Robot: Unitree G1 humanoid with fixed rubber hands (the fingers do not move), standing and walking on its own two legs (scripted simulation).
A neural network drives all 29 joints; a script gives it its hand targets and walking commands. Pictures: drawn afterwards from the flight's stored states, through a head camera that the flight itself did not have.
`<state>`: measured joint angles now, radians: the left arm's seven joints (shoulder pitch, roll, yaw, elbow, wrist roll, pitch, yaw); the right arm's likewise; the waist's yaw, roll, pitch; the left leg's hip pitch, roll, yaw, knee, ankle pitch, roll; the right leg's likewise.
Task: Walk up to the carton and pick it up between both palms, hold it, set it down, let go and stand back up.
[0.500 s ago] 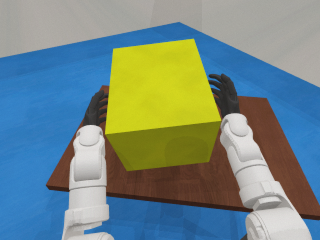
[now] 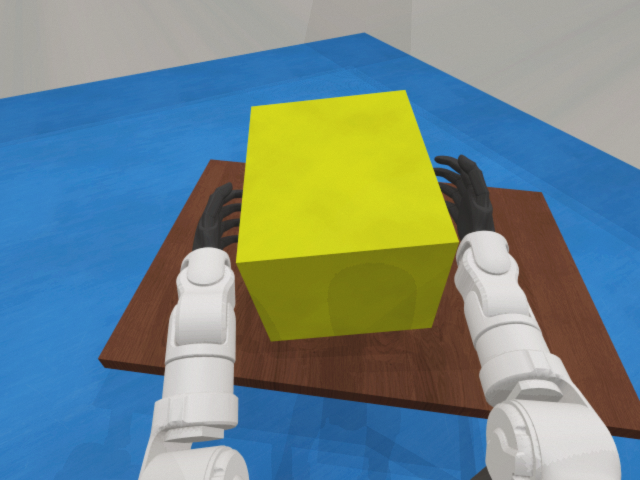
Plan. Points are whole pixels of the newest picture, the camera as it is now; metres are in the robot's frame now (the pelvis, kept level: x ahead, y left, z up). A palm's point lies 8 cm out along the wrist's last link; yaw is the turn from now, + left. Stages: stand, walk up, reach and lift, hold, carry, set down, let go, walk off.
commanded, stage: set down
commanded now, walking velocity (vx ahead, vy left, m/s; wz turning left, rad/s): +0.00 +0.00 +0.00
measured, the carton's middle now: (338, 214) +0.47 +0.02 +0.10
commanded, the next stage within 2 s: none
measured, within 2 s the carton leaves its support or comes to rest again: neither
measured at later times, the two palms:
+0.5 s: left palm (211, 255) +0.36 +0.18 +0.11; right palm (454, 203) +0.44 -0.13 +0.15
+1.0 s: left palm (229, 246) +0.38 +0.16 +0.11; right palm (468, 203) +0.44 -0.15 +0.15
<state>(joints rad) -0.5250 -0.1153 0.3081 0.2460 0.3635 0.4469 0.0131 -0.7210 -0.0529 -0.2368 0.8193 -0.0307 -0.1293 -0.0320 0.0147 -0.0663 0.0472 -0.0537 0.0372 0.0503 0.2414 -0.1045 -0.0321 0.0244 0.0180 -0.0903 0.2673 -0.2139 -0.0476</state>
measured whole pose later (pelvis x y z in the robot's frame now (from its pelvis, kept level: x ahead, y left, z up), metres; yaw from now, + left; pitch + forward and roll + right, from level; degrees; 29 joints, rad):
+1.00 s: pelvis +0.00 -0.01 +0.00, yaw -2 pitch +3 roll +1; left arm -0.70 -0.19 0.48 0.55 0.36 0.26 0.11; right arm -0.99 -0.17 -0.38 1.23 -0.11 -0.16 0.04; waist 0.12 -0.05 -0.04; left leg -0.22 0.07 0.09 0.27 -0.10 -0.05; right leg -0.18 0.04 -0.07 0.33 -0.21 -0.07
